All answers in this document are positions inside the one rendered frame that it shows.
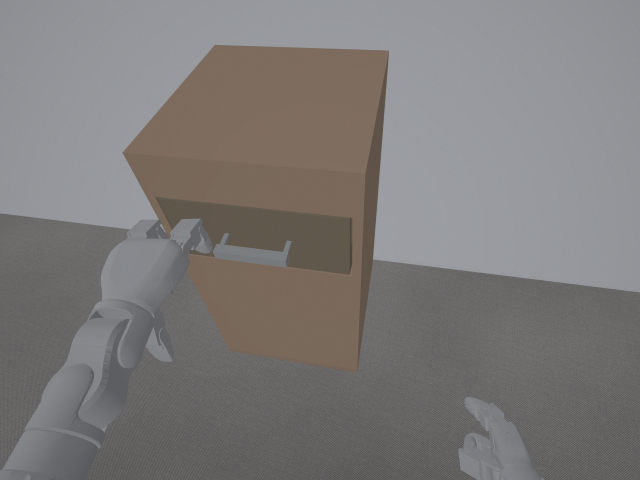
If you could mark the robot left forearm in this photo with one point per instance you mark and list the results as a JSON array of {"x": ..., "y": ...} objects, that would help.
[{"x": 63, "y": 436}]

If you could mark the robot left hand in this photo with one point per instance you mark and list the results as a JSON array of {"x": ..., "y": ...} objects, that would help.
[{"x": 147, "y": 266}]

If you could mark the drawer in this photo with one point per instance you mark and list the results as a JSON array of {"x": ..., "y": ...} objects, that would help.
[{"x": 319, "y": 242}]

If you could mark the handle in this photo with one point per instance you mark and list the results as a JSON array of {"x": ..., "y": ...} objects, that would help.
[{"x": 252, "y": 255}]

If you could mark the cabinet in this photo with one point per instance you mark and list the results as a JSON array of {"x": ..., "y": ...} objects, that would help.
[{"x": 283, "y": 128}]

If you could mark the robot right hand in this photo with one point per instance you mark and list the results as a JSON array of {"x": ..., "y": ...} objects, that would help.
[{"x": 484, "y": 459}]

